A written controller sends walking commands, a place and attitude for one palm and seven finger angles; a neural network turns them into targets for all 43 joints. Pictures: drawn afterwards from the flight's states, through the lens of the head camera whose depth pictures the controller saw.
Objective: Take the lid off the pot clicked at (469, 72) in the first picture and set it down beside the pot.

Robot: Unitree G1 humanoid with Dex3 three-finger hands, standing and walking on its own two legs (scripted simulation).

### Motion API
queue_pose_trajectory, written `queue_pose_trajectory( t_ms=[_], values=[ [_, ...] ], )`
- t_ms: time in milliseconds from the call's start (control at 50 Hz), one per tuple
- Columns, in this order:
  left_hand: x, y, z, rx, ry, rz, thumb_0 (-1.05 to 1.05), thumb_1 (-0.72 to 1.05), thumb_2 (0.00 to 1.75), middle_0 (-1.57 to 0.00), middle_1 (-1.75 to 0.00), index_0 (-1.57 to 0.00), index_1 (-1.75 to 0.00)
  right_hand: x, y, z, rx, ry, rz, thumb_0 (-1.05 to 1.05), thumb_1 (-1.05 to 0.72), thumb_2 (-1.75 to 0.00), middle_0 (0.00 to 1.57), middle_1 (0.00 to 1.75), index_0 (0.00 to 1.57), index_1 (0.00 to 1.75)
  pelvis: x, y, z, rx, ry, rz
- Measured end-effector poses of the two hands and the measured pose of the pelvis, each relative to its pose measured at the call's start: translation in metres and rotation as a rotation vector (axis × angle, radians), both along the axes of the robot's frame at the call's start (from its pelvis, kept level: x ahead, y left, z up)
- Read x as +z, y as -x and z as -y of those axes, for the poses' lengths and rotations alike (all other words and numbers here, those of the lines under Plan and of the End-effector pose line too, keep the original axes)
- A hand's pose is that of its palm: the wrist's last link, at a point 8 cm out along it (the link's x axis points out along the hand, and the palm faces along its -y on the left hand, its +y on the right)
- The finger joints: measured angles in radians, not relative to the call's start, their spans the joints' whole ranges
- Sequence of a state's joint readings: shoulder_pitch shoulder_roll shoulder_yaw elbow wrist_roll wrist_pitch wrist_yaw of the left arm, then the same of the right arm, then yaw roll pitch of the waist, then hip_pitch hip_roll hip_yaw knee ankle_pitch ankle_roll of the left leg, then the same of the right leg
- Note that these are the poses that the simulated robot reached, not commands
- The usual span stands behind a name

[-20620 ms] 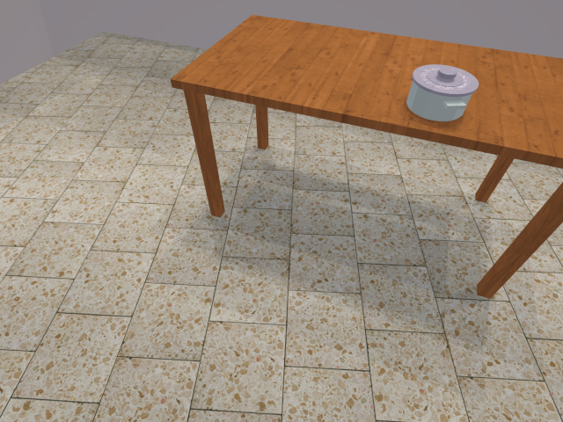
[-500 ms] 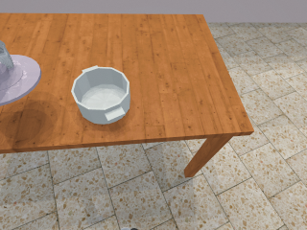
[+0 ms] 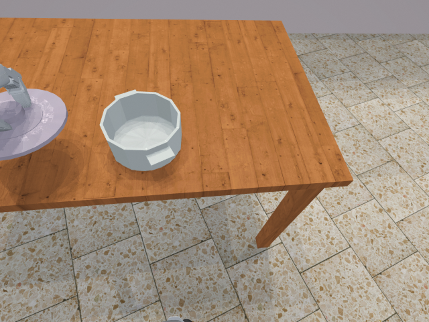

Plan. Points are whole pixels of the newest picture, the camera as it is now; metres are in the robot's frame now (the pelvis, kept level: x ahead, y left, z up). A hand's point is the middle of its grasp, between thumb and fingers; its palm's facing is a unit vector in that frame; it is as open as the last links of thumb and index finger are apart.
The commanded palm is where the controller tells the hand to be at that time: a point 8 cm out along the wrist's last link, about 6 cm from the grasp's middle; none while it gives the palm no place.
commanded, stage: lower the lid onto the table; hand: left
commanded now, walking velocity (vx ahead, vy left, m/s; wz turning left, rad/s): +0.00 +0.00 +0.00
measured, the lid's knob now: (7, 112) +0.47 +0.36 +0.09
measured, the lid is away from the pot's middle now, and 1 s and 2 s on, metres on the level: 0.22 0.23 0.23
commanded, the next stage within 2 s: open the fingers wide in 1.50 s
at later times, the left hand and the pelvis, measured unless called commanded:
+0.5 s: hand (8, 121) +0.45 +0.36 +0.08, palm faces -0.46 -0.13 -0.88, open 8.2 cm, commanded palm +0.50 +0.37 +0.15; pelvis +0.01 +0.00 -0.01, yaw -1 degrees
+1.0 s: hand (13, 133) +0.45 +0.37 +0.05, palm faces -0.49 -0.14 -0.86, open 8.2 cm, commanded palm +0.51 +0.37 +0.11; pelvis +0.00 +0.00 -0.01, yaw -1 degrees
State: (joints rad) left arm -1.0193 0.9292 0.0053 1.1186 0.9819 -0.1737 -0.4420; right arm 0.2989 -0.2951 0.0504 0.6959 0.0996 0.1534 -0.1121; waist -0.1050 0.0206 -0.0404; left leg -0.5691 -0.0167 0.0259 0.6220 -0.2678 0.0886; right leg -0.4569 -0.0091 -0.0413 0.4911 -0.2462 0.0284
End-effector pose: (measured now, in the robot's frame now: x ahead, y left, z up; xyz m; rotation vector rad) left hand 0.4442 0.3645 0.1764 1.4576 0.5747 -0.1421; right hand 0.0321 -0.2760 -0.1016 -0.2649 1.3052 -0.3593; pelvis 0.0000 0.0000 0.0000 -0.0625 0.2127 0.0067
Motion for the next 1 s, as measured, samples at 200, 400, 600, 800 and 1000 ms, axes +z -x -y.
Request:
queue_pose_trajectory(
  t_ms=[200, 400, 600, 800, 1000],
  values=[
    [-0.014, -0.003, -0.004, 0.0, 0.002, -0.017, -0.05, 0.22, 0.82, -0.74, -1.02, -0.53, -0.94, 0.002, 0.019, 0.004, -0.027, 0.03, -0.042, 0.0, -0.9, -0.9, 0.2, 0.3, 0.2, 0.3, -0.002, -0.001, -0.001, -0.006, 0.003, -0.013],
    [-0.031, -0.011, -0.002, -0.022, 0.006, -0.039, -0.05, 0.22, 0.82, -0.74, -1.02, -0.53, -0.94, 0.002, 0.028, 0.003, -0.046, 0.044, -0.076, 0.01, -0.9, -0.9, 0.2, 0.3, 0.2, 0.3, -0.005, -0.004, -0.003, -0.011, 0.007, -0.035],
    [-0.041, -0.021, -0.002, -0.025, 0.011, -0.032, -0.05, 0.23, 0.82, -0.74, -1.02, -0.53, -0.94, -0.001, 0.025, -0.002, -0.051, 0.038, -0.08, 0.0, -0.9, -0.9, 0.2, 0.3, 0.2, 0.3, -0.007, -0.007, -0.005, -0.016, 0.01, -0.058],
    [-0.054, -0.021, -0.006, -0.016, 0.017, -0.05, -0.05, 0.23, 0.82, -0.73, -1.02, -0.53, -0.94, -0.005, 0.025, -0.004, -0.053, 0.038, -0.092, 0.0, -0.9, -0.9, 0.2, 0.3, 0.21, 0.3, -0.011, -0.007, -0.005, -0.02, 0.013, -0.076],
    [-0.067, -0.017, -0.01, -0.018, 0.019, -0.064, -0.05, 0.23, 0.82, -0.73, -1.02, -0.53, -0.94, -0.005, 0.031, -0.001, -0.054, 0.053, -0.113, 0.0, -0.9, -0.9, 0.2, 0.3, 0.21, 0.3, -0.014, -0.005, -0.004, -0.018, 0.018, -0.087]
  ],
)
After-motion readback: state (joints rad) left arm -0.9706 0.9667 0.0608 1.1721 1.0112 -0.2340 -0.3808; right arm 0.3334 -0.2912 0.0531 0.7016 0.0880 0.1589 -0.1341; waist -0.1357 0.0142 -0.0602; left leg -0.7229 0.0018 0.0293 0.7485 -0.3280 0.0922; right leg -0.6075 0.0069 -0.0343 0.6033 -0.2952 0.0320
